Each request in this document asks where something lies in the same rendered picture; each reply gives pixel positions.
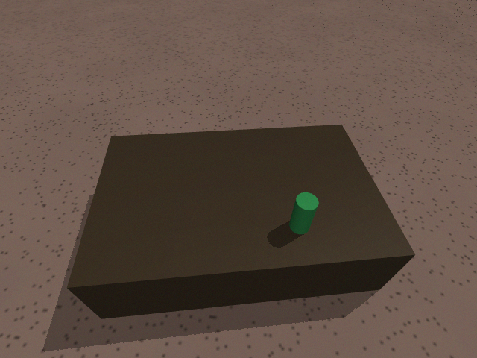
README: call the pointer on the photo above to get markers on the can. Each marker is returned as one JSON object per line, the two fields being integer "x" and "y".
{"x": 303, "y": 213}

